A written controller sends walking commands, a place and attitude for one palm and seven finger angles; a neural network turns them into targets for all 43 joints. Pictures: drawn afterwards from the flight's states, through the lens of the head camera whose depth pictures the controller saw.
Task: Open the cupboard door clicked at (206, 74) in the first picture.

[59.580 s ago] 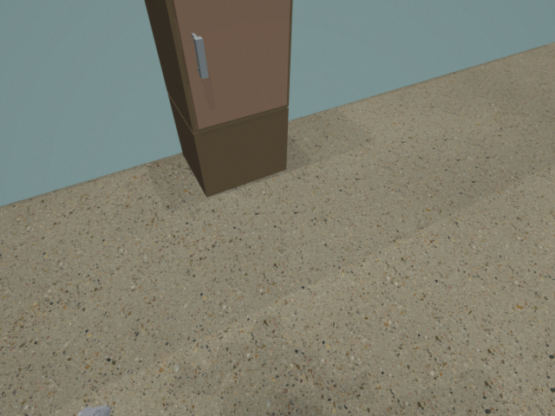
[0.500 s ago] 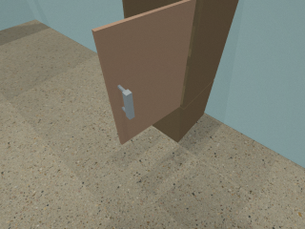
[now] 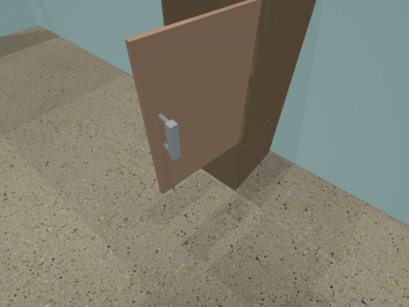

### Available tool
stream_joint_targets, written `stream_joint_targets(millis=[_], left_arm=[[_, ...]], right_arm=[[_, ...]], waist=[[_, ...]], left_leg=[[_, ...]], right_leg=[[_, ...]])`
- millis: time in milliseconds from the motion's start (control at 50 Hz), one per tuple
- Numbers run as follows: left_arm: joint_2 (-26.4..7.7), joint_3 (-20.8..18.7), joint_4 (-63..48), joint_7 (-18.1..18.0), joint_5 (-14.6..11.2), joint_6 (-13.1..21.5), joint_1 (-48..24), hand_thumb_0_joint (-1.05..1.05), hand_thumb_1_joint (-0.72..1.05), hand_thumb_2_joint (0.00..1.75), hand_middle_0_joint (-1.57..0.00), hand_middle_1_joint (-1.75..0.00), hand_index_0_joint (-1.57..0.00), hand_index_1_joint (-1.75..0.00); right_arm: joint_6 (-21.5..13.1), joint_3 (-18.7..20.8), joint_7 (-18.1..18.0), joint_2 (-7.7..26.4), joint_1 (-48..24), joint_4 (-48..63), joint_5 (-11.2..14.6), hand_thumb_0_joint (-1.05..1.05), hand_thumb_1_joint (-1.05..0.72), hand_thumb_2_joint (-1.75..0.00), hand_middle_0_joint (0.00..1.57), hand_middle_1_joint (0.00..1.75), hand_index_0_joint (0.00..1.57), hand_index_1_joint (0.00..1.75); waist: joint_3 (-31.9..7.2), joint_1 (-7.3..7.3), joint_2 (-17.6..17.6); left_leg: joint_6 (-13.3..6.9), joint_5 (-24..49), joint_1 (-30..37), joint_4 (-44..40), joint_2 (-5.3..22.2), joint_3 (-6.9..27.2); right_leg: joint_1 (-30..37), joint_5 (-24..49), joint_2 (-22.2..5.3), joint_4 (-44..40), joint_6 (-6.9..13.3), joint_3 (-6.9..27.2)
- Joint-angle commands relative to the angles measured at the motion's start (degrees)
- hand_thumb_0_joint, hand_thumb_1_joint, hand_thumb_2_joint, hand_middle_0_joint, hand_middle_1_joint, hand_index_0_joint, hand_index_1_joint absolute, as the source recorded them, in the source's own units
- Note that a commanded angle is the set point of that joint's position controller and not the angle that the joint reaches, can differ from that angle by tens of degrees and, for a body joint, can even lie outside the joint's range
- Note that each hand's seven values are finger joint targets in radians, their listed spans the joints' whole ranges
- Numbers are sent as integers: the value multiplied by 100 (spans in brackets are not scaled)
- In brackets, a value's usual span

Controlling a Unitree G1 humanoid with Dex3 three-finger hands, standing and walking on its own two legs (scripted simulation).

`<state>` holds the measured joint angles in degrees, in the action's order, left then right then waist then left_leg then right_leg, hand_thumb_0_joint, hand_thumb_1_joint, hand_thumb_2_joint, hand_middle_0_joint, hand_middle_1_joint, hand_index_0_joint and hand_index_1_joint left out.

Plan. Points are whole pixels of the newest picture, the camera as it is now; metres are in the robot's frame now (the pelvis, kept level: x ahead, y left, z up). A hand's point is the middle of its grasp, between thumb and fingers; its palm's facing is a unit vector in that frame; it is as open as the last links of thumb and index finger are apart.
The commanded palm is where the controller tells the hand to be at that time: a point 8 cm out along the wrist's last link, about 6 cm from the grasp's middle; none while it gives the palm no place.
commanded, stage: look to check the result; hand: left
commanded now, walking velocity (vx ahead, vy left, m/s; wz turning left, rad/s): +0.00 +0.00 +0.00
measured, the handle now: (168, 136) +0.57 +0.13 -0.04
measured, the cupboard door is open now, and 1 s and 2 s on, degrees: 81 81 81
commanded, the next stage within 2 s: stand and wait in 0.44 s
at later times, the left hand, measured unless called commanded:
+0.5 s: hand out of the picture +0.02 +0.20 -0.17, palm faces +0.01 -0.97 -0.23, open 7.4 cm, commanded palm none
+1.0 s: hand out of the picture +0.06 +0.21 -0.17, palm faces +0.01 -0.96 -0.27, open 7.4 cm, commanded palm none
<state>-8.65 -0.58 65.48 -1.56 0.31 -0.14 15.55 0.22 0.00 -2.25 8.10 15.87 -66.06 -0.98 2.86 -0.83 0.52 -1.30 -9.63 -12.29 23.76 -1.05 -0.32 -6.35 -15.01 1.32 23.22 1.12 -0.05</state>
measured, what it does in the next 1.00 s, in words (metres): stands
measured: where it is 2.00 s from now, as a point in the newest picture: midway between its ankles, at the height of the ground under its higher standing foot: outside the picture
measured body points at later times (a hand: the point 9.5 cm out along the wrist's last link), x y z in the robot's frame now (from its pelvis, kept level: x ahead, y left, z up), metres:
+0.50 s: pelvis +0.01 +0.01 +0.00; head +0.03 +0.00 +0.45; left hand +0.02 +0.25 -0.15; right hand +0.04 -0.24 -0.16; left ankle +0.04 +0.10 -0.74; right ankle -0.03 -0.11 -0.74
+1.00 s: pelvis +0.03 +0.00 +0.00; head +0.04 -0.01 +0.45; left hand +0.06 +0.26 -0.15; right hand +0.07 -0.26 -0.15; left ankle +0.04 +0.10 -0.74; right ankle -0.03 -0.11 -0.74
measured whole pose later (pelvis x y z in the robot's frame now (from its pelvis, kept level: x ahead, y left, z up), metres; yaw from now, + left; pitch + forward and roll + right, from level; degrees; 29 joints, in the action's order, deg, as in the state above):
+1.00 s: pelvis +0.03 +0.00 +0.00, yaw +0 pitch -1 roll +0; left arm -13.7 -0.7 65.3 -1.0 0.3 0.5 10.1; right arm -0.4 0.0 -1.7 13.9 8.9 -65.7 -0.8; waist 3.1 -0.5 0.3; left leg -1.2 -9.8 -8.9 20.0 -1.6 0.0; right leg -2.5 -14.9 0.8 18.7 1.1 -0.3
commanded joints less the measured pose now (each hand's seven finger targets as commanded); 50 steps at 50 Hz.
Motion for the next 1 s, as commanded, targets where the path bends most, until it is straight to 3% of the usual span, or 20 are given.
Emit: stream_joint_targets(millis=[0,120,180,600,980], left_arm=[[-659,-92,-126,-29,4,84,367,0,90,90,-20,-30,-20,-30],[-752,-96,-112,-24,6,106,304,0,90,90,-20,-30,-20,-30],[-791,-94,-100,-20,11,101,227,0,90,90,-20,-30,-20,-30],[-1228,-143,-188,3,16,161,-199,0,90,90,-20,-30,-20,-30],[-1395,-150,-222,-2,-5,170,-383,0,90,90,-20,-30,-20,-30]], right_arm=[[-58,123,-31,709,213,213,-12,0,-90,-90,20,30,20,30],[-91,140,-30,811,100,228,-6,0,-90,-90,20,30,20,30],[-79,140,-26,871,40,213,-9,0,-90,-90,20,30,20,30],[-135,160,7,1326,-510,304,3,0,-90,-90,20,30,20,30],[-141,142,9,1453,-597,281,-3,0,-90,-90,20,30,20,30]], waist=[[252,81,-21],[3,56,-11],[144,43,-10],[-137,74,-50],[-285,66,-55]], left_leg=[[-115,-43,113,-521,611,618],[-135,288,314,-487,635,641],[-124,198,272,-544,645,657],[-118,959,593,-547,684,667],[-76,1363,768,-534,701,641]], right_leg=[[-529,159,-593,-568,168,433],[-419,391,-635,-545,159,433],[-471,338,-627,-565,148,426],[-154,896,-725,-686,134,439],[91,1327,-778,-739,136,430]])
